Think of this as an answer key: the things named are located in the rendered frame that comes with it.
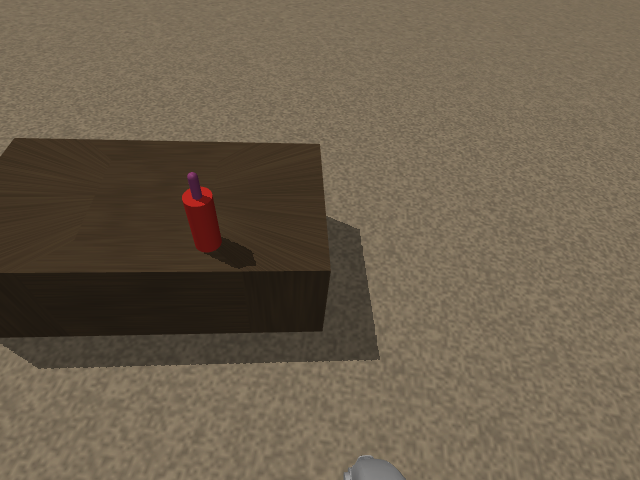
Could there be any bottle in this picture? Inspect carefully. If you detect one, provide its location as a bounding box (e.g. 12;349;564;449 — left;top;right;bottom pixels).
182;172;222;253

